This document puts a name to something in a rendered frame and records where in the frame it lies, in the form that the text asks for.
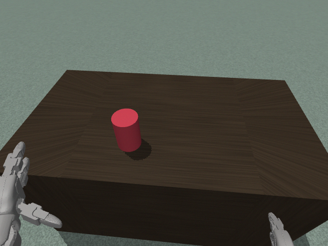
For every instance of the right robot hand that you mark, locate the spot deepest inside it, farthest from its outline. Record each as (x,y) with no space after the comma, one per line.
(278,236)

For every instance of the left robot hand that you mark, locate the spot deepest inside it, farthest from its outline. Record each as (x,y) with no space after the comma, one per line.
(12,196)

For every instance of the left robot arm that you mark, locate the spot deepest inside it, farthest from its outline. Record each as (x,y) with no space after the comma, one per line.
(10,225)

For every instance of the can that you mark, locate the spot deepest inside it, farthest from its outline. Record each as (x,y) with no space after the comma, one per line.
(126,128)

